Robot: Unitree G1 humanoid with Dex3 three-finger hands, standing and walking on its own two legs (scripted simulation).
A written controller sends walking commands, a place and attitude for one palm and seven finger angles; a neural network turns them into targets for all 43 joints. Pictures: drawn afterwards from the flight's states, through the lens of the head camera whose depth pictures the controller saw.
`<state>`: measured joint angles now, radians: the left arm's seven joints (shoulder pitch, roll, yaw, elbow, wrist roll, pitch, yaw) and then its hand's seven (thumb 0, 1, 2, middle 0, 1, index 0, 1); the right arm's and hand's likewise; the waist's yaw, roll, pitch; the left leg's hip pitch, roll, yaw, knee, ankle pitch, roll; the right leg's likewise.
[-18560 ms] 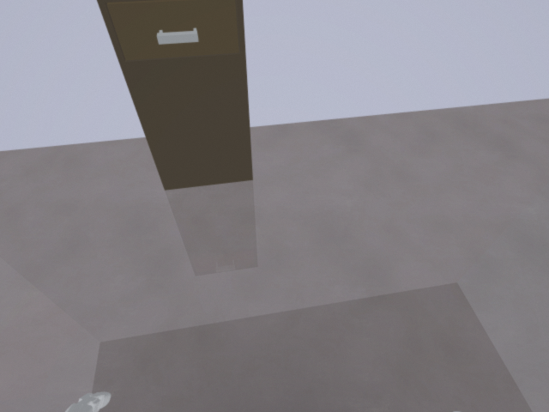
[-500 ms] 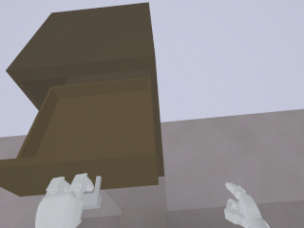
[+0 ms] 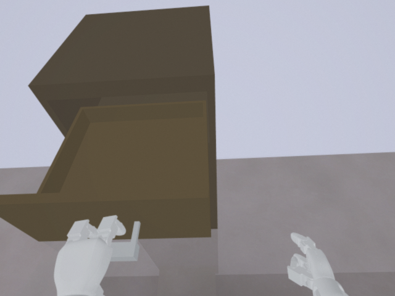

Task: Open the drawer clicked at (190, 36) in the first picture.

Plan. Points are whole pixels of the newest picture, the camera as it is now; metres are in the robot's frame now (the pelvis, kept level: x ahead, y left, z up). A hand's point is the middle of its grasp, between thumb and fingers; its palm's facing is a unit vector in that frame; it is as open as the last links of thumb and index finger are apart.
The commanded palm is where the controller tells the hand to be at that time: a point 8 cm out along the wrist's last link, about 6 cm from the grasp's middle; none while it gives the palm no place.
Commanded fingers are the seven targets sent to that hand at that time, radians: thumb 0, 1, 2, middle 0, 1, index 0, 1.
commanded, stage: lift the hand off the handle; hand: left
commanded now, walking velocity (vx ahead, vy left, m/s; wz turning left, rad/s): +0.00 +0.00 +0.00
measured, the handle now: (105, 239) +0.21 +0.22 +0.03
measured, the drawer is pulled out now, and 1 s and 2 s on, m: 0.29 0.28 0.28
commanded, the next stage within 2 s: draw the hand back to the body in 1.58 s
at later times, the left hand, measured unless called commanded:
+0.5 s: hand (101, 257) +0.18 +0.22 +0.02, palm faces +0.01 -0.14 -0.99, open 13.4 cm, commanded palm +0.15 +0.21 +0.09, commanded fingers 0.00 -0.50 0.30 -0.30 -1.20 -0.30 -1.20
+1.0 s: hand (87, 241) +0.18 +0.21 +0.09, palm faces +0.10 -0.19 -0.98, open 13.5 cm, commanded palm +0.14 +0.21 +0.16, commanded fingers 0.00 -0.50 0.30 -0.30 -1.20 -0.30 -1.20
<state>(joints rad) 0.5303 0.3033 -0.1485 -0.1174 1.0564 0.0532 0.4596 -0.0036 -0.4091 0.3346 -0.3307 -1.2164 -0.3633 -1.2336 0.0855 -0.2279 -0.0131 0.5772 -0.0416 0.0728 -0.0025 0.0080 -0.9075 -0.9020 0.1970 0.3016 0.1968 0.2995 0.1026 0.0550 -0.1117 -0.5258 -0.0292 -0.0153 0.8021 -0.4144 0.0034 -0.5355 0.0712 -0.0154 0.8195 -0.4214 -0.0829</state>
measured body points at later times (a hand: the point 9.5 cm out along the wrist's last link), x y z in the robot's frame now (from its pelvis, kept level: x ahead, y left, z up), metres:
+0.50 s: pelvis +0.00 +0.01 +0.00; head +0.01 -0.03 +0.45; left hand +0.17 +0.22 +0.07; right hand +0.21 -0.20 -0.10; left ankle -0.01 +0.12 -0.70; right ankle -0.01 -0.07 -0.70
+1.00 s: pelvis +0.01 +0.02 +0.02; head +0.00 -0.03 +0.47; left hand +0.17 +0.22 +0.15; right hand +0.25 -0.17 -0.06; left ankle -0.01 +0.12 -0.70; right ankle -0.01 -0.07 -0.70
